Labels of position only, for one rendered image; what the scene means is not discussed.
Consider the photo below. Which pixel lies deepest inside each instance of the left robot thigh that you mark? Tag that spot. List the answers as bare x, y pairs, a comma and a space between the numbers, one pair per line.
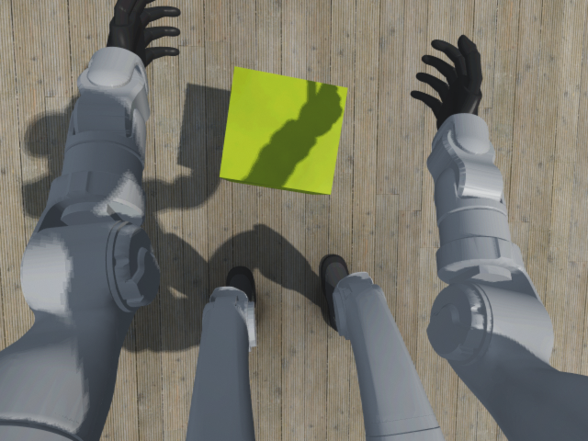
221, 406

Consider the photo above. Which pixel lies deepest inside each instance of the right robot upper arm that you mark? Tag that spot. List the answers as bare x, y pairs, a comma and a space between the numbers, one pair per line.
499, 343

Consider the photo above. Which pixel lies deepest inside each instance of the left robot hand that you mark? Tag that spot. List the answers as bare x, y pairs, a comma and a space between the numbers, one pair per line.
127, 29

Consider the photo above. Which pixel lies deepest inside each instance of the robot left forearm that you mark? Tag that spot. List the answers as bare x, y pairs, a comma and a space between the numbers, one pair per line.
104, 154

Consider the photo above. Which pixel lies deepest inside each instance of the carton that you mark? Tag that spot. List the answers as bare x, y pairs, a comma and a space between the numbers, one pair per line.
282, 132

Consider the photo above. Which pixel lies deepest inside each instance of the right robot hand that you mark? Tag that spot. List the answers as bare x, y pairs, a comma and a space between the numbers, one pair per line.
463, 95

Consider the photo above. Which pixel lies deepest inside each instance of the right robot foot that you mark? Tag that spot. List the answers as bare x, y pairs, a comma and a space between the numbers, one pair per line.
333, 269

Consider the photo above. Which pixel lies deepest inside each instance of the left robot upper arm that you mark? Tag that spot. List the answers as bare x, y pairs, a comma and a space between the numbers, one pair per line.
84, 284

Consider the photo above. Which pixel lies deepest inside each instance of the robot right forearm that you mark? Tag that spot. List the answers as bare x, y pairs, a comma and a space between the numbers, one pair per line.
471, 215

